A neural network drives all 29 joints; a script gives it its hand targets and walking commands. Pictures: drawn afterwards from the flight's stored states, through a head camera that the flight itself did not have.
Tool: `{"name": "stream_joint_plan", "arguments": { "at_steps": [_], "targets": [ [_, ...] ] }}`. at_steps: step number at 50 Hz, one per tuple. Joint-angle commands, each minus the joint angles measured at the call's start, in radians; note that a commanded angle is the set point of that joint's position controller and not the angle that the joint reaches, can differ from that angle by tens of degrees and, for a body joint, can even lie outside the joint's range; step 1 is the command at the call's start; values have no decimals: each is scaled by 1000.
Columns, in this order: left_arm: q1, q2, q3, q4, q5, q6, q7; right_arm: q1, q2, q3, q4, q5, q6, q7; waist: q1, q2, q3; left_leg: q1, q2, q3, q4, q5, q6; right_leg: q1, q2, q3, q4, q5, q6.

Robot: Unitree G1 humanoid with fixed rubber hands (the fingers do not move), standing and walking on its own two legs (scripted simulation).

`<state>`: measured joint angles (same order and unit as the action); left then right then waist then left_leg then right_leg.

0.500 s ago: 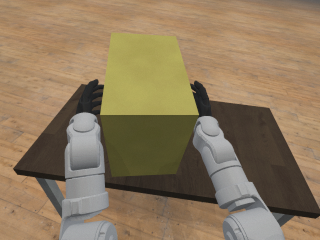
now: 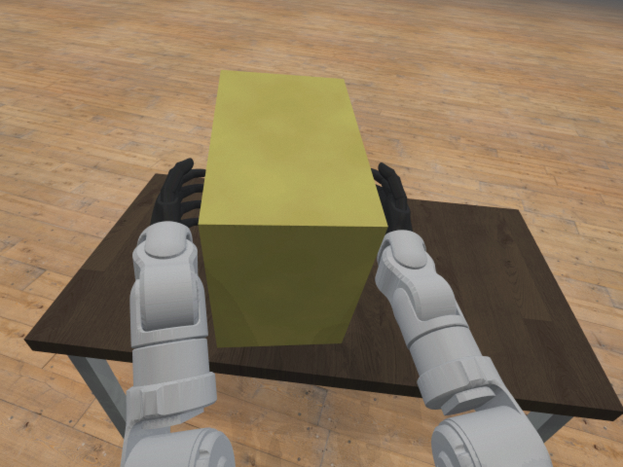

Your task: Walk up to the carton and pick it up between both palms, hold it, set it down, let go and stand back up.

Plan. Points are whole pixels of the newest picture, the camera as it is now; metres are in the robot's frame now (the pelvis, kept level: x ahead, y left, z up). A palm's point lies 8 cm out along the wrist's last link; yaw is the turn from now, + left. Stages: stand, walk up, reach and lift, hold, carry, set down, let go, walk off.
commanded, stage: hold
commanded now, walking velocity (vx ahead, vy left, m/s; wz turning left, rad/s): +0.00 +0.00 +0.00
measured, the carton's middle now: (282, 209) +0.43 +0.00 +0.14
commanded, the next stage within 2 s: none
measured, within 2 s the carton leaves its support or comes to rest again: neither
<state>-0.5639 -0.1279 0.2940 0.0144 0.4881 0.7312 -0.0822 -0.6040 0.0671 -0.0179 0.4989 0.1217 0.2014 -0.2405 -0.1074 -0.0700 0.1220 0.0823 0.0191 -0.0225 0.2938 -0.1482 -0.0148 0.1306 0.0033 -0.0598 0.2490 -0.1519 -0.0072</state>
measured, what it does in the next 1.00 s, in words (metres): stands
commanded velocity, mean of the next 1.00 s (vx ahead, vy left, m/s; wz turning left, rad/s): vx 0.00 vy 0.00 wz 0.00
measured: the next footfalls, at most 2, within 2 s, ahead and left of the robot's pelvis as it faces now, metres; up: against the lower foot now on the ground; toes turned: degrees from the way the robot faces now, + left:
none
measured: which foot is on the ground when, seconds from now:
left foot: down 0.00-1.00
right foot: down 0.00-1.00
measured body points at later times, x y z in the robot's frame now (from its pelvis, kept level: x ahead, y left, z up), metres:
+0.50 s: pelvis +0.00 +0.00 +0.00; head -0.03 +0.03 +0.45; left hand +0.37 +0.14 +0.19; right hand +0.37 -0.13 +0.17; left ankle +0.03 +0.13 -0.75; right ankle +0.01 -0.11 -0.75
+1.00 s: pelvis +0.00 +0.00 +0.00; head -0.03 +0.03 +0.45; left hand +0.37 +0.14 +0.19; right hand +0.37 -0.13 +0.17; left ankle +0.03 +0.13 -0.75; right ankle +0.01 -0.11 -0.75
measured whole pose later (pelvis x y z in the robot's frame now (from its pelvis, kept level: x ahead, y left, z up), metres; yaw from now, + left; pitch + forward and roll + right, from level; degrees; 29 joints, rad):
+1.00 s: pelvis +0.00 +0.00 +0.00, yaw +0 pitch -13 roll -1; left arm -0.55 -0.13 0.28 -0.02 0.48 0.74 -0.08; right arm -0.60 0.06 0.00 0.48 0.13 0.19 -0.24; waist -0.10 -0.08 0.13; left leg 0.08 0.02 -0.02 0.29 -0.15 -0.02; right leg 0.13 0.01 -0.06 0.24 -0.15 -0.01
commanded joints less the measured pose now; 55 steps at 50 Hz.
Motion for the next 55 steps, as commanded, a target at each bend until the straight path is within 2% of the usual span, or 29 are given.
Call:
{"name": "stream_joint_plan", "arguments": {
  "at_steps": [1, 9, 18, 22, 28, 34, 43, 55],
  "targets": [
    [-545, -419, -384, -33, -155, -54, -132, -670, 445, 337, -246, 37, -74, 119, 17, 53, -309, 51, -45, 102, -30, 164, 24, 9, 40, -71, -29, 114, 44],
    [-546, -409, -372, -14, -149, -52, -133, -662, 444, 330, -221, 27, -77, 115, 16, 48, -304, 51, -49, 110, -34, 132, 36, 3, 34, -66, -34, 112, 49],
    [-541, -418, -402, -45, -161, -53, -140, -634, 429, 323, -226, 34, -79, 107, -15, 78, -320, 70, -51, 102, -15, 185, 15, 17, 34, -70, -27, 164, 47],
    [-533, -426, -419, -64, -170, -55, -135, -633, 426, 336, -250, 43, -83, 107, -17, 81, -331, 79, -48, 97, -6, 224, 5, 18, 40, -75, -23, 183, 44],
    [-506, -426, -426, -80, -168, -50, -128, -620, 416, 358, -266, 58, -78, 106, -9, 76, -319, 89, -43, 92, -1, 261, -1, 18, 46, -76, -24, 191, 40],
    [-499, -425, -420, -82, -161, -41, -126, -620, 411, 359, -270, 57, -75, 111, 2, 72, -308, 86, -38, 95, -10, 245, 3, 13, 48, -74, -30, 162, 35],
    [-516, -428, -427, -78, -169, -44, -125, -624, 416, 345, -263, 45, -76, 113, -7, 73, -311, 80, -40, 96, -17, 205, 9, 1, 44, -72, -32, 139, 35],
    [-517, -417, -409, -67, -163, -46, -133, -627, 428, 348, -259, 44, -75, 107, -4, 62, -315, 69, -48, 100, -19, 196, 17, 21, 37, -68, -27, 174, 46]
  ]
}}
